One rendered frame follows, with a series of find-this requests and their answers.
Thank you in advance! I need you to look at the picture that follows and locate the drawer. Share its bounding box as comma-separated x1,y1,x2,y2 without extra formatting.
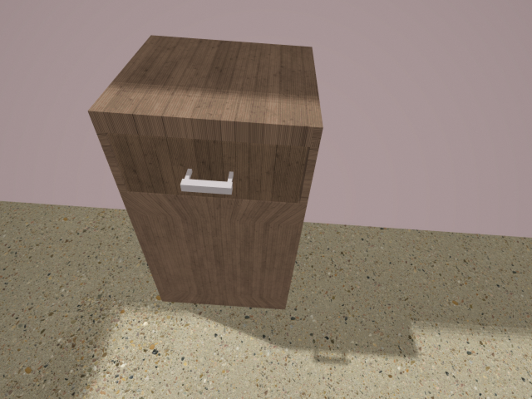
108,133,308,203

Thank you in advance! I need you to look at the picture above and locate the handle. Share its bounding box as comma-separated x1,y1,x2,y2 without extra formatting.
180,169,234,195

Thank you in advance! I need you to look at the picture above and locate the cabinet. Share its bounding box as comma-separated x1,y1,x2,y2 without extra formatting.
88,35,323,309

